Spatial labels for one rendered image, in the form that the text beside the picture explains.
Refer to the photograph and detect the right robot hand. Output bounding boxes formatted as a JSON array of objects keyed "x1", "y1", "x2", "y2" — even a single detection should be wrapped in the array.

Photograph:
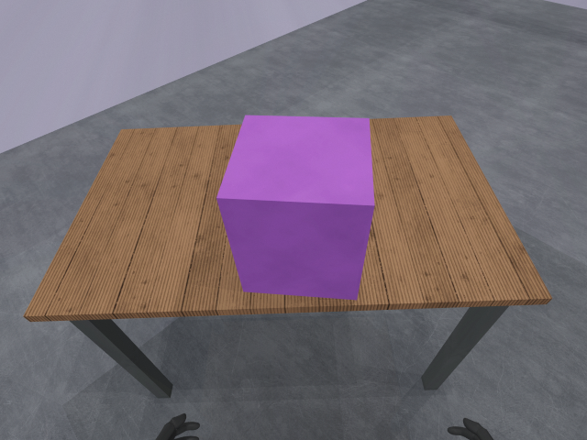
[{"x1": 448, "y1": 418, "x2": 493, "y2": 440}]

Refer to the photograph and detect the left robot hand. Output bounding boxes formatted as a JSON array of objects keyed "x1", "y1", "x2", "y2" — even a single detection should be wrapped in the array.
[{"x1": 156, "y1": 413, "x2": 200, "y2": 440}]

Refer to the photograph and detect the table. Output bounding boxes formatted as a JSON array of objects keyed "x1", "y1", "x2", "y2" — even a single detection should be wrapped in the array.
[{"x1": 23, "y1": 115, "x2": 552, "y2": 399}]

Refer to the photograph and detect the carton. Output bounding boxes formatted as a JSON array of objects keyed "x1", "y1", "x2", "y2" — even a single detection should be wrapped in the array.
[{"x1": 216, "y1": 115, "x2": 374, "y2": 300}]

